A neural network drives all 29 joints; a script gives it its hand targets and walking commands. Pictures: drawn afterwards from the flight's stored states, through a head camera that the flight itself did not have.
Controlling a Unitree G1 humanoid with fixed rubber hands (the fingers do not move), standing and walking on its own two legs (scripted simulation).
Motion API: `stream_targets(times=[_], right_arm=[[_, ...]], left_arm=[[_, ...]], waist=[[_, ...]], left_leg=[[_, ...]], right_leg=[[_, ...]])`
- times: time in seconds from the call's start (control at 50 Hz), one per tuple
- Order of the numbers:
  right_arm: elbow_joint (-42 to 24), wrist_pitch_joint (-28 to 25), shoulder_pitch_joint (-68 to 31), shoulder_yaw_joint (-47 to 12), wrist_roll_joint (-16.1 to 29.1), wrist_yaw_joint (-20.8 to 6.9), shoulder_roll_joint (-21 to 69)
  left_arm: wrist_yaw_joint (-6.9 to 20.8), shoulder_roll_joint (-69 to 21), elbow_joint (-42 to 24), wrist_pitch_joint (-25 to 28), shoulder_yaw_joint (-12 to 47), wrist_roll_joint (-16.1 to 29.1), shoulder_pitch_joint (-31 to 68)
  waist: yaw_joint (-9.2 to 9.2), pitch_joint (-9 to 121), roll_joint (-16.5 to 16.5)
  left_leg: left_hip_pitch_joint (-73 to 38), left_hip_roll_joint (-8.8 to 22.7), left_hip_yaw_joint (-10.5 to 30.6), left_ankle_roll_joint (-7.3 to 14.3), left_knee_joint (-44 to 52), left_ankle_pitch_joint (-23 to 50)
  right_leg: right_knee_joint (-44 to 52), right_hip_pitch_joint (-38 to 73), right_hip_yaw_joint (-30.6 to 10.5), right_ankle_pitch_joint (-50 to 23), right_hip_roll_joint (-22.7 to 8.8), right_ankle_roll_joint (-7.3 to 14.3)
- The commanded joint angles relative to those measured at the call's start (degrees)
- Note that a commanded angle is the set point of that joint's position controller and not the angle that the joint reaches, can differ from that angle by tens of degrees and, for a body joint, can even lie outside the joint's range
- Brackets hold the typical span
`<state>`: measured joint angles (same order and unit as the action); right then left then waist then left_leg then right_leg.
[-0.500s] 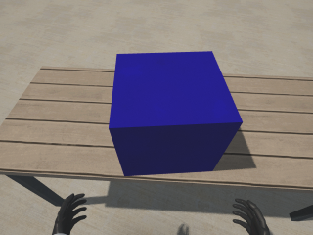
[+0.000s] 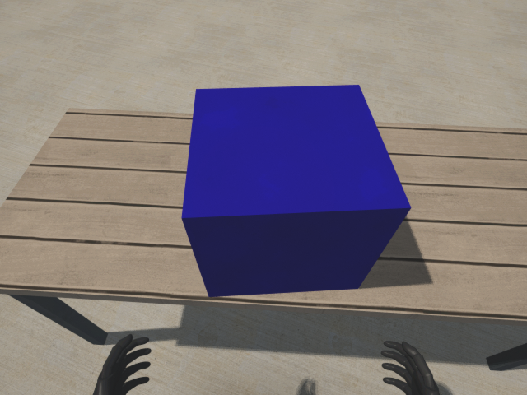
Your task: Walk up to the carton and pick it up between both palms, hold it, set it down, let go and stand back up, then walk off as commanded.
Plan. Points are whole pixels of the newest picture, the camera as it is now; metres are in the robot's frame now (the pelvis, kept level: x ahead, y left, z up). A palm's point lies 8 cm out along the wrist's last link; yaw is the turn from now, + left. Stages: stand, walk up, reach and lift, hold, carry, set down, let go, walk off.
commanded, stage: set down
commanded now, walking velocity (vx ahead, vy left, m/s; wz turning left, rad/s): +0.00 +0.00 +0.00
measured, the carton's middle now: (281, 194) +0.49 +0.01 -0.02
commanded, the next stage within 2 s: let go in 0.70 s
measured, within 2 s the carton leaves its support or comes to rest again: neither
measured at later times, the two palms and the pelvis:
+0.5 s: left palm (115, 388) +0.15 +0.24 -0.08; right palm out of the picture +0.17 -0.22 -0.09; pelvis +0.00 +0.00 +0.00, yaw +0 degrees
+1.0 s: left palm (115, 386) +0.15 +0.24 -0.08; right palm out of the picture +0.16 -0.23 -0.09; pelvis +0.00 +0.00 +0.00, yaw +0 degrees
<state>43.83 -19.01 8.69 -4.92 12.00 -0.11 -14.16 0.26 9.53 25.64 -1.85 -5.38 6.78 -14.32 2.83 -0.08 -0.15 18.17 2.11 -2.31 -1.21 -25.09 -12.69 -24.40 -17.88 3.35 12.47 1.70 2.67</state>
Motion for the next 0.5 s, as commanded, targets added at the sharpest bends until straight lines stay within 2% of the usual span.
stream_targets(times=[0.0, 0.06, 0.12, 0.14, 0.16, 0.18, 0.2, 0.48], right_arm=[[-3.07, -0.69, 0.7, 6.43, -8.85, 1.03, -2.23], [-4.05, -0.53, -0.28, 6.77, -9.1, 1.21, -1.93], [-1.36, 0.07, 0.46, 6.55, -10.52, 1.79, -1.04], [-4.01, -0.36, 0.53, 6.69, -9.9, 1.75, -1.25], [-1.31, 0.05, 0.35, 6.73, -10.51, 1.95, -1.02], [-2.79, -0.24, -0.03, 6.94, -10.38, 1.85, -1.18], [-2.25, -0.23, 0.52, 7.07, -10.67, 2.06, -1.16], [-0.64, -0.28, -1.0, 7.67, -10.79, 1.38, -3.11]], left_arm=[[0.56, 11.88, -9.46, 1.0, 6.39, -4.59, 3.06], [0.34, 12.08, -11.01, 0.49, 6.1, -4.36, 4.15], [1.13, 12.57, -7.38, -0.61, 5.41, -5.05, 3.52], [0.92, 12.81, -9.93, -0.15, 5.31, -4.63, 3.19], [1.17, 12.47, -7.49, -0.75, 5.39, -5.13, 3.56], [0.92, 12.7, -9.1, -0.73, 5.08, -5.24, 3.8], [1.13, 12.67, -8.43, -0.88, 5.09, -5.26, 3.46], [1.03, 11.18, -7.99, -1.37, 5.37, -6.18, 3.97]], waist=[[-6.29, 9.72, -4.65], [-5.63, 10.87, -4.11], [-6.29, 10.5, -4.56], [-5.7, 12.04, -4.32], [-6.15, 10.83, -4.44], [-5.53, 11.57, -4.03], [-5.94, 11.04, -4.02], [-5.97, 11.73, -3.21]], left_leg=[[-9.05, -3.32, -0.93, 0.59, 3.13, 7.36], [-9.06, -3.12, -1.11, 0.61, 2.98, 7.47], [-9.46, -3.27, -1.38, 0.61, 2.49, 7.64], [-9.81, -3.25, -1.33, 0.72, 2.38, 8.72], [-9.47, -3.33, -1.32, 0.63, 2.39, 7.73], [-9.69, -3.26, -1.35, 0.57, 2.35, 8.25], [-10.13, -3.3, -1.46, 0.57, 2.2, 8.52], [-11.94, -3.29, -1.11, 0.18, 1.57, 11.55]], right_leg=[[4.8, 16.3, -3.27, -12.99, -1.44, -2.55], [4.48, 16.44, -3.13, -12.39, -1.42, -2.74], [4.43, 17.32, -3.33, -14.58, -1.7, -2.93], [4.15, 17.69, -3.25, -15.73, -1.6, -2.96], [4.32, 17.42, -3.41, -15.04, -1.69, -3.11], [3.99, 17.49, -3.15, -15.21, -1.6, -3.08], [4.22, 17.46, -3.16, -15.75, -1.62, -3.11], [3.29, 17.58, -2.55, -19.42, -0.83, -2.89]])
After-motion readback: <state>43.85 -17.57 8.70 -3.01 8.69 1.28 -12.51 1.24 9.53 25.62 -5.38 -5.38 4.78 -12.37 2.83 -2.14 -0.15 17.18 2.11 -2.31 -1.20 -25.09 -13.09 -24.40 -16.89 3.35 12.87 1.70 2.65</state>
